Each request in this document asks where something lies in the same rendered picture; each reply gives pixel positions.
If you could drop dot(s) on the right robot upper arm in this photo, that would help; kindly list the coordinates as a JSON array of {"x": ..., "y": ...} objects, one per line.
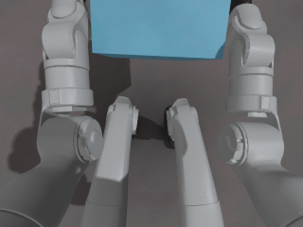
[{"x": 254, "y": 150}]

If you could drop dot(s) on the left robot upper arm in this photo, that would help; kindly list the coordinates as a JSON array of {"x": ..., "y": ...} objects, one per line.
[{"x": 41, "y": 196}]

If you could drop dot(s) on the carton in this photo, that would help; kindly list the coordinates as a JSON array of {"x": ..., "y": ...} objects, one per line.
[{"x": 167, "y": 30}]

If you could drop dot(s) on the robot left thigh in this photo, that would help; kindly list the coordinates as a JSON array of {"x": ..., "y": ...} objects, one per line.
[{"x": 107, "y": 202}]

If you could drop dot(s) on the right robot hand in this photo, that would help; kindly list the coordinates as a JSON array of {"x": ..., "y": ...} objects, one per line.
[{"x": 235, "y": 3}]

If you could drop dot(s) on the left robot forearm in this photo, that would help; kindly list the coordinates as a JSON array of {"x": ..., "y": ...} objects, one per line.
[{"x": 66, "y": 60}]

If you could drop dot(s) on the right robot forearm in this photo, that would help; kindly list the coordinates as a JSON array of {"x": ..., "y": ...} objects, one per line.
[{"x": 251, "y": 53}]

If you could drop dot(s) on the right robot shin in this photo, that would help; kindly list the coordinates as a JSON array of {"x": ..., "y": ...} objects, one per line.
[{"x": 183, "y": 101}]

